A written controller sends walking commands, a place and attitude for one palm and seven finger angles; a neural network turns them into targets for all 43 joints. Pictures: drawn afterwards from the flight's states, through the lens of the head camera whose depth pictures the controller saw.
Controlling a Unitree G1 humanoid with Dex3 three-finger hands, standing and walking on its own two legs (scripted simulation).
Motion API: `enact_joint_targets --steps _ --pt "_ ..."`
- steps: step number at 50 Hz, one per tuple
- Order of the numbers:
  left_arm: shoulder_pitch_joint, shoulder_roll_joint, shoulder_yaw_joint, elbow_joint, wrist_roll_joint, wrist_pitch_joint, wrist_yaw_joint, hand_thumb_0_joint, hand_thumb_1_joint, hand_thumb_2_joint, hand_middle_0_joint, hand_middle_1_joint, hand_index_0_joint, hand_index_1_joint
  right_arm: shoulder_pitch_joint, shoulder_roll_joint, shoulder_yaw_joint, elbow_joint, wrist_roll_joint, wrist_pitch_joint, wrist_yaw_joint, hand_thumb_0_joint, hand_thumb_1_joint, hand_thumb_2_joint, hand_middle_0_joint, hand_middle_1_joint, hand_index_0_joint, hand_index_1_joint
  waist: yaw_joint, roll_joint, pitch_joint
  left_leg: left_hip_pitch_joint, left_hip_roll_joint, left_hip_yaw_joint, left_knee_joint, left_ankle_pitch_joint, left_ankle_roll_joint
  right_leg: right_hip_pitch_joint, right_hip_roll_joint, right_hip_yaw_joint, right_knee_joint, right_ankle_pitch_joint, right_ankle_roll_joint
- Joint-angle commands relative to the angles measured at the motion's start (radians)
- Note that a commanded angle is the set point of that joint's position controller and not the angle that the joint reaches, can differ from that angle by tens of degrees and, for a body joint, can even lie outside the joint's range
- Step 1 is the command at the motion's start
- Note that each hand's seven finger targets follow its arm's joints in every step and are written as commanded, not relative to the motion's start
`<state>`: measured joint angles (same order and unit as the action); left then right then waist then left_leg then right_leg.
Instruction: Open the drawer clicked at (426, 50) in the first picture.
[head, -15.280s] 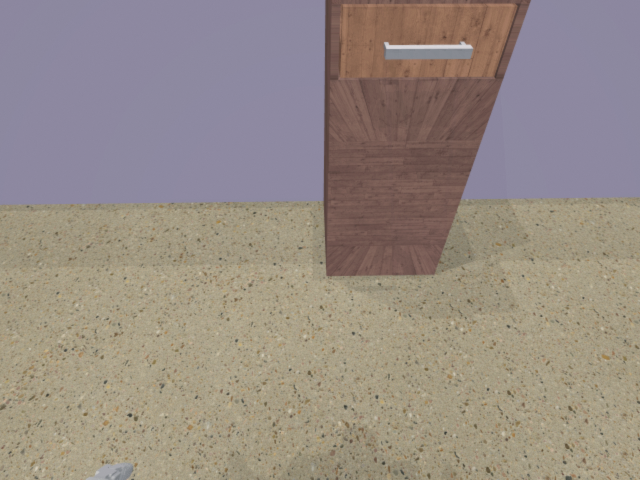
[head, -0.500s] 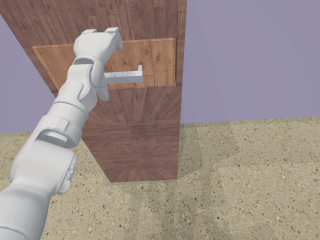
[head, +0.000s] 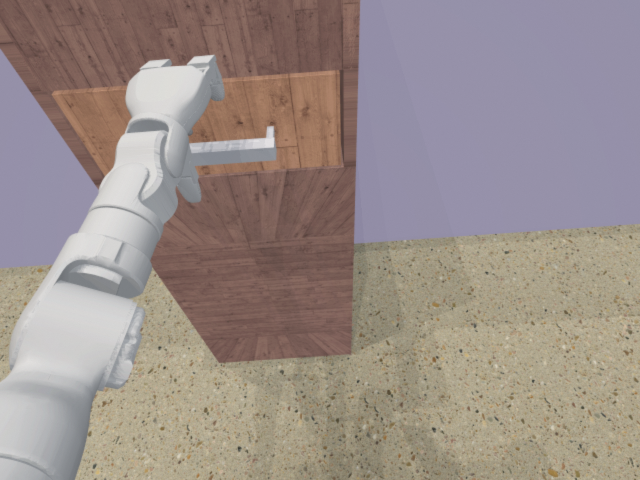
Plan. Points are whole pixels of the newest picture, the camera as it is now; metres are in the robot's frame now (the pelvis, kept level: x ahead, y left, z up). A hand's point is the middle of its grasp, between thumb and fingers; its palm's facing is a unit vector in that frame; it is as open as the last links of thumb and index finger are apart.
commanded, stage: move the hooked fingers above the handle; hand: left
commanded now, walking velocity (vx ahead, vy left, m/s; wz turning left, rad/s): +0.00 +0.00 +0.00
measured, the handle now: (208, 145) +0.55 +0.16 +0.13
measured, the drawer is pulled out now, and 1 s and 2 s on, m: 0.00 0.00 0.00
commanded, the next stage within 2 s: lower the fingers behind the handle in 1.78 s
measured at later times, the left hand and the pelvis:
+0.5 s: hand (184, 127) +0.50 +0.17 +0.19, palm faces +0.12 -0.03 -0.99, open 13.7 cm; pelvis +0.00 -0.01 +0.00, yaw -1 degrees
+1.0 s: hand (209, 131) +0.51 +0.14 +0.18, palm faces +0.09 -0.05 -0.99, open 13.6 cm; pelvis +0.00 +0.00 +0.00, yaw -1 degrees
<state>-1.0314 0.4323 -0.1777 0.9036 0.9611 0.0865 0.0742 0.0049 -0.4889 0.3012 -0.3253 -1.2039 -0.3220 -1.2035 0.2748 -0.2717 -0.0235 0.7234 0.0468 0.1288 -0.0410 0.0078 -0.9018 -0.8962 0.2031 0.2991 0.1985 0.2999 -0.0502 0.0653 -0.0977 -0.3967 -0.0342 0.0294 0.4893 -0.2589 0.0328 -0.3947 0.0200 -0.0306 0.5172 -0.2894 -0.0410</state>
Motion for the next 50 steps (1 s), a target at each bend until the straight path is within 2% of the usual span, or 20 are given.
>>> enact_joint_targets --steps 1,5,9,13,15,16,19,21,22,25,26,27,28,30,33,38,42,46,48,50 --pt "-0.551 0.147 0.012 -0.067 0.015 0.125 0.006 0.000 -0.500 0.300 -0.300 -1.200 -0.300 -1.200 0.003 -0.124 -0.035 -0.085 0.002 -0.022 0.010 0.000 -0.900 -0.900 0.200 0.300 0.200 0.300 -0.030 -0.077 -0.368 0.179 0.014 -0.008 -0.008 0.392 0.003 0.164 -0.007 0.026 -0.043 0.393 0.008" --pt "-0.447 0.128 -0.011 -0.038 0.003 0.143 -0.113 0.000 -0.500 0.300 -0.300 -1.200 -0.300 -1.200 -0.011 -0.143 -0.033 -0.106 0.006 0.002 0.007 0.000 -0.900 -0.900 0.200 0.300 0.200 0.300 -0.040 -0.172 -0.303 0.142 0.008 -0.006 -0.012 0.334 0.020 0.187 -0.016 0.034 -0.060 0.429 0.024" --pt "-0.444 0.162 0.001 -0.089 -0.016 0.066 -0.182 0.000 -0.500 0.300 -0.300 -1.200 -0.300 -1.200 -0.025 -0.144 -0.024 -0.131 0.012 0.006 -0.014 0.000 -0.900 -0.900 0.200 0.300 0.200 0.300 -0.045 -0.195 -0.257 0.088 0.001 -0.005 -0.026 0.248 0.027 0.207 -0.029 0.053 -0.068 0.401 0.031" --pt "-0.540 0.327 0.137 -0.290 -0.008 -0.083 -0.118 0.000 -0.500 0.300 -0.300 -1.200 -0.300 -1.200 -0.008 -0.122 -0.027 -0.158 -0.003 -0.013 -0.031 0.000 -0.900 -0.900 0.200 0.300 0.200 0.300 -0.003 -0.084 -0.394 0.108 -0.003 -0.008 -0.009 0.291 0.029 0.276 -0.031 0.081 -0.036 0.431 0.018" --pt "-0.578 0.379 0.189 -0.366 0.012 -0.120 -0.047 0.000 -0.500 0.300 -0.300 -1.200 -0.300 -1.200 0.006 -0.105 -0.032 -0.159 -0.013 -0.022 -0.029 0.000 -0.900 -0.900 0.200 0.300 0.200 0.300 0.017 -0.001 -0.455 0.142 -0.001 -0.008 0.003 0.357 0.020 0.268 -0.020 0.069 -0.016 0.443 0.006" --pt "-0.585 0.415 0.226 -0.382 0.014 -0.123 -0.009 0.000 -0.500 0.300 -0.300 -1.200 -0.300 -1.200 0.006 -0.102 -0.034 -0.160 -0.016 -0.026 -0.026 0.000 -0.900 -0.900 0.200 0.300 0.200 0.300 0.029 -0.003 -0.482 0.136 -0.001 -0.009 0.011 0.379 0.019 0.288 -0.019 0.070 -0.014 0.450 0.005" --pt "-0.570 0.410 0.232 -0.265 0.031 -0.048 0.086 0.000 -0.500 0.300 -0.300 -1.200 -0.300 -1.200 0.003 -0.103 -0.034 -0.124 -0.010 -0.035 -0.017 0.000 -0.900 -0.900 0.200 0.300 0.200 0.300 0.011 -0.050 -0.414 0.103 0.008 -0.001 0.000 0.345 0.008 0.243 -0.009 0.056 -0.026 0.409 0.010" --pt "-0.546 0.413 0.227 -0.192 0.030 0.019 0.102 0.000 -0.500 0.300 -0.300 -1.200 -0.300 -1.200 -0.008 -0.112 -0.033 -0.114 -0.005 -0.035 -0.013 0.000 -0.900 -0.900 0.200 0.300 0.200 0.300 0.014 -0.100 -0.438 0.087 0.009 0.011 -0.002 0.345 0.006 0.294 -0.017 0.066 -0.033 0.440 0.018" --pt "-0.539 0.403 0.204 -0.141 0.037 0.057 0.094 0.000 -0.500 0.300 -0.300 -1.200 -0.300 -1.200 -0.012 -0.118 -0.031 -0.103 -0.003 -0.031 -0.011 0.000 -0.900 -0.900 0.200 0.300 0.200 0.300 0.008 -0.073 -0.434 0.086 0.009 0.016 -0.008 0.342 0.005 0.285 -0.018 0.061 -0.028 0.449 0.020" --pt "-0.495 0.217 0.037 -0.021 0.020 0.163 -0.003 0.000 -0.500 0.300 -0.300 -1.200 -0.300 -1.200 -0.013 -0.135 -0.033 -0.098 0.009 -0.016 -0.005 0.000 -0.900 -0.900 0.200 0.300 0.200 0.300 -0.034 -0.109 -0.354 0.118 0.012 0.020 -0.010 0.339 0.010 0.214 -0.018 0.043 -0.047 0.454 0.029" --pt "-0.481 0.192 0.023 -0.019 0.019 0.169 -0.043 0.000 -0.500 0.300 -0.300 -1.200 -0.300 -1.200 -0.011 -0.138 -0.035 -0.101 0.014 -0.010 -0.007 0.000 -0.900 -0.900 0.200 0.300 0.200 0.300 -0.040 -0.141 -0.342 0.130 0.012 0.021 -0.007 0.354 0.014 0.219 -0.020 0.044 -0.058 0.474 0.029" --pt "-0.482 0.253 0.064 -0.043 0.016 0.163 -0.068 0.000 -0.500 0.300 -0.300 -1.200 -0.300 -1.200 -0.012 -0.145 -0.031 -0.104 0.014 -0.002 -0.009 0.000 -0.900 -0.900 0.200 0.300 0.200 0.300 -0.030 -0.140 -0.347 0.125 0.010 0.018 -0.010 0.343 0.018 0.232 -0.022 0.048 -0.057 0.481 0.033" --pt "-0.484 0.250 0.054 -0.040 0.015 0.161 -0.096 0.000 -0.500 0.300 -0.300 -1.200 -0.300 -1.200 -0.025 -0.147 -0.026 -0.112 0.014 0.006 -0.015 0.000 -0.900 -0.900 0.200 0.300 0.200 0.300 -0.036 -0.166 -0.340 0.114 0.003 0.017 -0.011 0.330 0.023 0.247 -0.025 0.050 -0.056 0.494 0.036" --pt "-0.487 0.176 -0.005 -0.087 -0.002 0.122 -0.151 0.000 -0.500 0.300 -0.300 -1.200 -0.300 -1.200 -0.034 -0.138 -0.025 -0.131 0.014 0.006 -0.022 0.000 -0.900 -0.900 0.200 0.300 0.200 0.300 -0.048 -0.172 -0.318 0.115 -0.003 0.009 -0.013 0.310 0.029 0.245 -0.030 0.055 -0.059 0.498 0.038" --pt "-0.467 0.163 -0.004 -0.152 -0.012 0.027 -0.190 0.000 -0.500 0.300 -0.300 -1.200 -0.300 -1.200 -0.031 -0.132 -0.026 -0.145 0.012 0.000 -0.030 0.000 -0.900 -0.900 0.200 0.300 0.200 0.300 -0.051 -0.156 -0.294 0.128 -0.004 -0.001 -0.009 0.288 0.032 0.219 -0.030 0.064 -0.063 0.464 0.034" --pt "-0.568 0.299 0.124 -0.296 -0.006 -0.105 -0.089 0.000 -0.500 0.300 -0.300 -1.200 -0.300 -1.200 0.006 -0.112 -0.032 -0.154 -0.001 -0.021 -0.035 0.000 -0.900 -0.900 0.200 0.300 0.200 0.300 -0.014 -0.045 -0.391 0.161 0.002 -0.015 0.005 0.321 0.024 0.197 -0.015 0.064 -0.034 0.381 0.013" --pt "-0.596 0.447 0.262 -0.270 0.024 -0.071 0.057 0.000 -0.500 0.300 -0.300 -1.200 -0.300 -1.200 0.018 -0.108 -0.032 -0.132 -0.011 -0.033 -0.023 0.000 -0.900 -0.900 0.200 0.300 0.200 0.300 0.021 -0.027 -0.463 0.124 0.004 -0.012 0.012 0.386 0.009 0.249 -0.007 0.059 -0.012 0.425 0.006" --pt "-0.559 0.349 0.182 -0.117 0.049 0.069 0.096 0.000 -0.500 0.300 -0.300 -1.200 -0.300 -1.200 0.002 -0.116 -0.034 -0.108 -0.008 -0.031 -0.002 0.000 -0.900 -0.900 0.200 0.300 0.200 0.300 0.011 -0.058 -0.457 0.129 0.016 0.006 0.010 0.426 0.000 0.245 -0.005 0.044 -0.013 0.452 0.008" --pt "-0.555 0.400 0.213 -0.121 0.056 0.106 0.076 0.000 -0.500 0.300 -0.300 -1.200 -0.300 -1.200 0.001 -0.129 -0.034 -0.104 -0.005 -0.024 -0.001 0.000 -0.900 -0.900 0.200 0.300 0.200 0.300 0.018 -0.086 -0.456 0.123 0.017 0.010 0.000 0.421 0.005 0.257 -0.004 0.041 -0.015 0.468 0.015" --pt "-0.548 0.362 0.170 -0.082 0.052 0.141 0.042 0.000 -0.500 0.300 -0.300 -1.200 -0.300 -1.200 -0.018 -0.129 -0.028 -0.110 -0.001 -0.013 -0.010 0.000 -0.900 -0.900 0.200 0.300 0.200 0.300 0.005 -0.125 -0.431 0.109 0.012 0.016 -0.010 0.394 0.012 0.274 -0.010 0.042 -0.025 0.479 0.022"
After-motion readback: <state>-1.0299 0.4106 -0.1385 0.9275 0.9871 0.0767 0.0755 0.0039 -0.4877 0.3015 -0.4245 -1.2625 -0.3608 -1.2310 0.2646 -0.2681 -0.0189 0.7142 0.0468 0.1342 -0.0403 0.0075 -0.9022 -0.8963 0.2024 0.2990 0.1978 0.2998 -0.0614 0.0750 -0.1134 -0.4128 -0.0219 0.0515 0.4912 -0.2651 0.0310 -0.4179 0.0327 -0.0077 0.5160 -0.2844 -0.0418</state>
